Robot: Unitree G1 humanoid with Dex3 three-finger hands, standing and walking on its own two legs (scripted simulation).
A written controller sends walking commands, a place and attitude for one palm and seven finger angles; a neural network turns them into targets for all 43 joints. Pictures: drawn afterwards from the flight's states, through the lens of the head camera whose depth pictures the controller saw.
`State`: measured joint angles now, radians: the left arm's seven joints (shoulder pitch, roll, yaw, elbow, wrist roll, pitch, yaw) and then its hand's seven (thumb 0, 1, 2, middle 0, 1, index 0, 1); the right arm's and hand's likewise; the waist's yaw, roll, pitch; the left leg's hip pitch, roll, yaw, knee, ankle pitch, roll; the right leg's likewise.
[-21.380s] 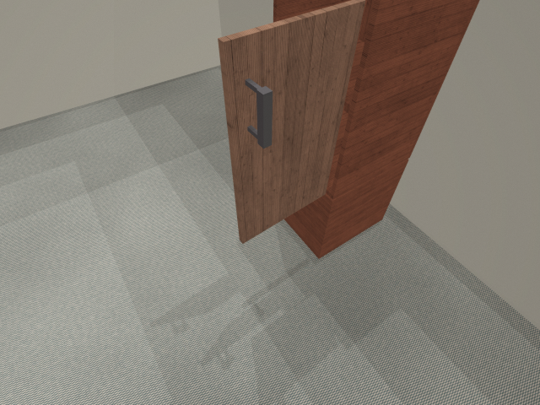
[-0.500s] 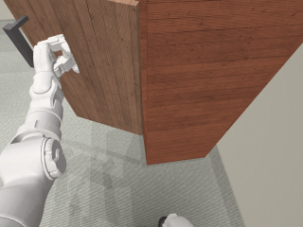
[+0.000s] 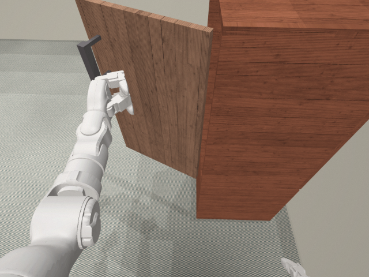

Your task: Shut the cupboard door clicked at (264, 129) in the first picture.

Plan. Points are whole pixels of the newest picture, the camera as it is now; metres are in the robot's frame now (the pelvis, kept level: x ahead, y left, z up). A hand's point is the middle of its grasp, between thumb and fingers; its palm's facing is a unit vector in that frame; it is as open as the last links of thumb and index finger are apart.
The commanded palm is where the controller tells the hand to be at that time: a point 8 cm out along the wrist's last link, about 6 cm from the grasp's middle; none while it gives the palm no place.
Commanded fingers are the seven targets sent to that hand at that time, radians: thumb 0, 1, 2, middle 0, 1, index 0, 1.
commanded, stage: draw the hand back to the body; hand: left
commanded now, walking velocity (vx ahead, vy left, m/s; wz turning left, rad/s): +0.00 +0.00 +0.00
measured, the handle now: (97, 61) +0.62 +0.23 +0.12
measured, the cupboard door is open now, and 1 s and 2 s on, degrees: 64 64 64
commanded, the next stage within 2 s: step back with the hand held close in 1.56 s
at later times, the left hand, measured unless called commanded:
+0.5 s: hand (87, 131) +0.35 +0.18 +0.16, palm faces +0.04 -1.00 -0.03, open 3.1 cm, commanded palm +0.31 +0.23 +0.16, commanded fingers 0.00 0.90 0.90 -1.11 -1.29 -1.11 -1.29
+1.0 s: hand (15, 189) +0.24 +0.24 +0.17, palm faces +0.40 -0.86 -0.31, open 4.7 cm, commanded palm +0.18 +0.29 +0.18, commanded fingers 0.00 0.90 0.90 -0.42 -0.54 -0.42 -0.54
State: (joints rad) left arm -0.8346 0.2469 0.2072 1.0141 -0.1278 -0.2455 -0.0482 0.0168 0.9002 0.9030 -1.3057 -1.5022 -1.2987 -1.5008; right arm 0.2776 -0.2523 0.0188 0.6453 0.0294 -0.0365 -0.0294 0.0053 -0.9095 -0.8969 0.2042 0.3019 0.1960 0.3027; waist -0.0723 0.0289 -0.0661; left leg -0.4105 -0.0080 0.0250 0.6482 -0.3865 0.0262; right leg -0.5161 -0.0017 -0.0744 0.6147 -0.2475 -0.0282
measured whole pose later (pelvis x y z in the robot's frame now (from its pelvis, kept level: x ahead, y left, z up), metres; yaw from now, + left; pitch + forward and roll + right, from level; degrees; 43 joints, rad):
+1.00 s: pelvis +0.01 +0.00 +0.02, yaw +1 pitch -5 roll -1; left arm 0.25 0.30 0.25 -0.21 -0.08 -0.06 0.08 0.02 0.89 0.90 -0.69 -0.83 -0.68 -0.83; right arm 0.20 -0.21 0.04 0.63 0.01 -0.04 -0.07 0.01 -0.91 -0.90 0.21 0.30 0.20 0.30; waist 0.05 0.09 0.01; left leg -0.01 -0.02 0.01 0.39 -0.29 0.03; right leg -0.12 0.00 -0.08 0.39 -0.18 -0.02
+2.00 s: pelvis -0.02 +0.02 +0.01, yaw +0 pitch +0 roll +0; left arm 0.55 0.39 0.40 -0.43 -0.06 -0.16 0.13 0.01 0.89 0.90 -0.22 -0.30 -0.21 -0.30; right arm 0.21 -0.25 -0.04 0.58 0.01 0.00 -0.09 0.01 -0.91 -0.90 0.20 0.30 0.20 0.30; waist 0.00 0.04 -0.01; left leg -0.22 -0.05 0.04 0.53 -0.32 0.06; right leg -0.34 -0.04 -0.05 0.53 -0.19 0.01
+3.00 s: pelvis -0.14 +0.02 +0.00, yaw +5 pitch +1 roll -5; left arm 0.53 0.45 0.50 -0.54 -0.03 -0.28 0.15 0.01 0.88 0.90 -0.22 -0.30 -0.21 -0.30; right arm 0.22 -0.20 -0.04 0.60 0.00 -0.06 -0.08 0.01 -0.91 -0.90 0.21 0.30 0.20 0.30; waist -0.02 0.03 -0.01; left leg -0.50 0.04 0.00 0.64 -0.16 0.07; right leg -0.47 0.09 0.02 0.95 -0.38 0.02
